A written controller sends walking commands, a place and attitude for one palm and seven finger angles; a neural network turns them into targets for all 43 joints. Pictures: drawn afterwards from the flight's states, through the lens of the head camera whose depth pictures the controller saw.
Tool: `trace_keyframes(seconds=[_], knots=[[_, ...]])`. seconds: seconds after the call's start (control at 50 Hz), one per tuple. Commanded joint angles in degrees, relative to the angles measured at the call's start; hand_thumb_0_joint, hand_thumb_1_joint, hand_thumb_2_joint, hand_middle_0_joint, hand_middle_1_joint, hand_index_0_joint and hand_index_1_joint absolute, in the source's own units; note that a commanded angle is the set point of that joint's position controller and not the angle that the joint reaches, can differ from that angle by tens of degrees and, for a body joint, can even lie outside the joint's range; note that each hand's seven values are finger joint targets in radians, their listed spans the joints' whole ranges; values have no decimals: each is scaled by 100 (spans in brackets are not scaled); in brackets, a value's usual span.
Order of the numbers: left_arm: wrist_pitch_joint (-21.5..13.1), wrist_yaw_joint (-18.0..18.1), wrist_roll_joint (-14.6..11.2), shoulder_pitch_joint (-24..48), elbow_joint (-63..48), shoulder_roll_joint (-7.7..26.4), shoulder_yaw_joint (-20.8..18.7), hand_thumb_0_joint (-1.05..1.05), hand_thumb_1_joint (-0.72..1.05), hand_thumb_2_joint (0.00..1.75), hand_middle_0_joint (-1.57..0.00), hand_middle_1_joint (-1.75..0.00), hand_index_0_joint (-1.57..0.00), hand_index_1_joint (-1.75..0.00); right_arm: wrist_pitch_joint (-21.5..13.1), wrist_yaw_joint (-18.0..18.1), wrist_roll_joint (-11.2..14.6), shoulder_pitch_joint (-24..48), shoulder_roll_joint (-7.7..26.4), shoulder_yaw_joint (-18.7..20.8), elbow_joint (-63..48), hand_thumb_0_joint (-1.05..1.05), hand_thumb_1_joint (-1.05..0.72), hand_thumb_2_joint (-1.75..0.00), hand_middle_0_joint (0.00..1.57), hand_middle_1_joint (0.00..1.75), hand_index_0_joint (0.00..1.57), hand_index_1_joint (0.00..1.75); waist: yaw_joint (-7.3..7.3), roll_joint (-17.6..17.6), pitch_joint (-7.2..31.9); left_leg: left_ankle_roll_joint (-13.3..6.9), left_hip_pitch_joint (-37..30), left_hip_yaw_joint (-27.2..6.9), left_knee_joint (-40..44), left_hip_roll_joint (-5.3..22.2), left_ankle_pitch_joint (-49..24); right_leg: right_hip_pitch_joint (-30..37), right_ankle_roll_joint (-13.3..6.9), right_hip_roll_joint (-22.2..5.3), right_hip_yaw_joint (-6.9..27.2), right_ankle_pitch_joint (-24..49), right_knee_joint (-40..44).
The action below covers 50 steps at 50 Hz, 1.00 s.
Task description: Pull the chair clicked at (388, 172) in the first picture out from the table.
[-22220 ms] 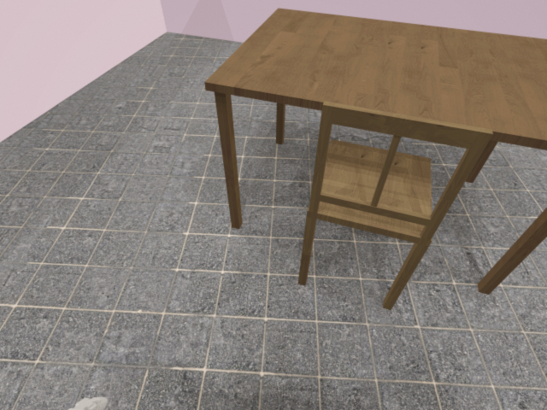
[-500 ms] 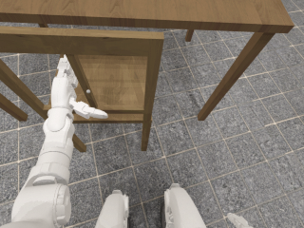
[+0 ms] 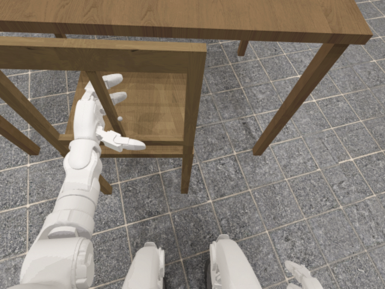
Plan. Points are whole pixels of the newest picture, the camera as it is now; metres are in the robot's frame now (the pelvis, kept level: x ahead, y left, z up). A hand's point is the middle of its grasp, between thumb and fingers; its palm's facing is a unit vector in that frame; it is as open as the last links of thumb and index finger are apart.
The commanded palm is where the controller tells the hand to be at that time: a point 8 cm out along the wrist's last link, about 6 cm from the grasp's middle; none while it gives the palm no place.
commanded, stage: hook a spindle and tug to test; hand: left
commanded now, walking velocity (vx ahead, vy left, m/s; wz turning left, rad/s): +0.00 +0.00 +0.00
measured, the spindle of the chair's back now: (110, 110) +0.48 +0.16 +0.02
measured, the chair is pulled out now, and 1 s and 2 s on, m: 0.00 0.03 0.13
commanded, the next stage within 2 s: step backward, pulling the chair out in 1.06 s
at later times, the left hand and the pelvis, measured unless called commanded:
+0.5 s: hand (119, 118) +0.45 +0.14 +0.03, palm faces +0.01 -1.00 -0.04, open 5.1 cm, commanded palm +0.42 +0.18 +0.03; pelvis +0.00 +0.00 +0.00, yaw +0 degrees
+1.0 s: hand (122, 134) +0.41 +0.13 +0.03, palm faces -0.02 -1.00 -0.04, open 5.0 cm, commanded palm +0.39 +0.18 +0.03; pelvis +0.02 +0.00 +0.01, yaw +0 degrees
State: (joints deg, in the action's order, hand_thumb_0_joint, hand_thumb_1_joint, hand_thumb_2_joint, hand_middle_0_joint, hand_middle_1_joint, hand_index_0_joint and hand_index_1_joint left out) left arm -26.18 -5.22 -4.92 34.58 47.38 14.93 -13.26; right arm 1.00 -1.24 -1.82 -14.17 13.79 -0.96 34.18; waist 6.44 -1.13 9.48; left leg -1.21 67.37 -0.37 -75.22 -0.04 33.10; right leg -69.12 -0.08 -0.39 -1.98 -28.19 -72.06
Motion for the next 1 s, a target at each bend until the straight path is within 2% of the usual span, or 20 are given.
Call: trace_keyframes(seconds=[0.0,0.04,0.1,0.18,0.22,0.26,0.32,0.34,0.42,0.48,0.5,0.54,0.58,0.64,0.66,0.7,0.78,0.82,0.86,0.98], knots=[[-370,-2,-111,2041,-1247,778,-71,0,-5,49,-46,-134,-46,-134,-168,77,30,-565,932,343,-467,0,-90,-90,20,30,20,30,148,-192,2760,47,-1524,-138,941,-42,-1854,1858,-170,79,124,1470,903],[-405,-3,-111,1975,-1328,865,-134,0,6,54,-50,-145,-50,-145,-184,88,29,-576,938,348,-470,0,-90,-90,20,30,20,30,82,-242,2797,54,-1511,-131,959,-51,-1838,1936,-180,78,147,1458,906],[-410,-3,-116,1979,-1322,646,44,0,23,61,-50,-145,-50,-145,-214,86,32,-586,926,361,-428,0,-90,-90,20,30,20,30,135,-309,2765,69,-1689,-166,968,-29,-1911,1747,-181,78,103,1436,908],[-443,36,-50,2117,-1231,710,48,0,45,71,-50,-145,-50,-145,-226,83,19,-639,949,362,-376,0,-90,-90,20,30,20,30,163,-244,2692,58,-1632,-183,985,-26,-1874,1732,-184,80,97,1396,911],[-475,27,-56,2195,-1261,758,12,0,56,76,-50,-145,-50,-145,-232,88,15,-643,956,375,-355,0,-90,-90,20,30,20,30,169,-195,2748,46,-1592,-165,963,-34,-1825,1797,-181,73,115,1397,925],[-494,6,-47,1997,-1357,804,-24,0,68,80,-50,-145,-50,-145,-245,83,13,-655,961,394,-403,0,-90,-90,20,30,20,30,86,-378,2965,66,-1751,-169,956,-34,-2045,1841,-199,75,116,1561,862],[-457,-26,-79,2024,-1274,536,199,0,84,88,-50,-145,-50,-145,-228,66,27,-647,945,389,-360,0,-90,-90,20,30,20,30,176,-255,2764,74,-1804,-203,987,-6,-2025,1699,-192,83,69,1482,907],[-463,-13,-85,2058,-1282,592,148,0,90,90,-50,-145,-50,-145,-227,71,30,-644,947,393,-358,0,-90,-90,20,30,20,30,162,-253,2692,65,-1730,-178,991,-11,-1967,1723,-189,79,87,1459,933],[-475,-22,-86,1895,-1280,570,148,0,90,90,-50,-145,-50,-145,-236,62,26,-624,938,389,-383,0,-90,-90,20,30,20,30,125,-258,2797,50,-1710,-150,983,-35,-1940,1832,-185,75,114,1493,937],[-475,-43,-108,1502,-1476,614,86,0,90,90,-50,-145,-50,-145,-233,37,31,-634,939,404,-446,0,-90,-90,20,30,20,30,-9,-377,2936,79,-1906,-157,1021,-16,-2264,1928,-212,83,90,1717,889],[-468,-47,-133,1475,-1595,548,159,0,90,90,-50,-145,-50,-145,-226,32,33,-616,939,407,-455,0,-90,-90,20,30,20,30,29,-299,2992,83,-1965,-174,1016,-2,-2368,1943,-203,83,73,1809,877],[-449,-52,-170,1263,-1736,441,243,0,90,90,-50,-145,-50,-145,-222,18,51,-578,913,418,-492,0,-90,-90,20,30,20,30,0,-248,2917,78,-1951,-145,1044,-1,-2359,2034,-196,78,83,1848,921],[-438,-33,-174,968,-1868,550,146,0,90,90,-50,-145,-50,-145,-220,3,51,-571,914,411,-533,0,-90,-90,20,30,20,30,-92,-301,2928,87,-1948,-145,1072,-2,-2438,2120,-212,86,85,1928,901],[-445,-9,-177,662,-2121,491,205,0,90,90,-50,-145,-50,-145,-213,0,65,-533,883,422,-578,0,-90,-90,20,30,20,30,-115,-170,2860,80,-1925,-126,1090,12,-2538,2254,-205,78,92,2095,901],[-440,-3,-177,586,-2187,449,270,0,90,90,-50,-145,-50,-145,-218,-1,62,-514,885,416,-608,0,-90,-90,20,30,20,30,-126,-289,2838,81,-1940,-129,1079,0,-2572,2211,-217,81,91,2104,877],[-435,22,-194,457,-2232,494,201,0,90,90,-50,-145,-50,-145,-208,3,65,-511,873,422,-588,0,-90,-90,20,30,20,30,-115,-102,2719,77,-1872,-111,1075,8,-2586,2291,-201,73,106,2201,902],[-436,57,-172,148,-2443,352,313,0,90,90,-50,-145,-50,-145,-224,11,68,-446,845,431,-641,0,-90,-90,20,30,20,30,-173,-192,2680,104,-1994,-128,1096,10,-2642,2207,-204,59,84,2137,872],[-431,68,-178,308,-2544,324,368,0,90,90,-50,-145,-50,-145,-224,28,68,-405,849,428,-603,0,-90,-90,20,30,20,30,-96,-149,2616,99,-1953,-134,1054,16,-2548,2109,-188,46,81,2075,866],[-420,72,-147,147,-2638,275,444,0,90,90,-50,-145,-50,-145,-232,37,70,-392,844,440,-655,0,-90,-90,20,30,20,30,-145,-280,2647,116,-2077,-162,1062,19,-2720,2073,-212,43,68,2125,829],[-321,76,-131,65,-2650,142,575,0,90,90,-50,-145,-50,-145,-227,58,82,-304,827,424,-657,0,-90,-90,20,30,20,30,-126,-157,2581,104,-2020,-167,1030,6,-2547,2016,-196,33,63,2014,831]])
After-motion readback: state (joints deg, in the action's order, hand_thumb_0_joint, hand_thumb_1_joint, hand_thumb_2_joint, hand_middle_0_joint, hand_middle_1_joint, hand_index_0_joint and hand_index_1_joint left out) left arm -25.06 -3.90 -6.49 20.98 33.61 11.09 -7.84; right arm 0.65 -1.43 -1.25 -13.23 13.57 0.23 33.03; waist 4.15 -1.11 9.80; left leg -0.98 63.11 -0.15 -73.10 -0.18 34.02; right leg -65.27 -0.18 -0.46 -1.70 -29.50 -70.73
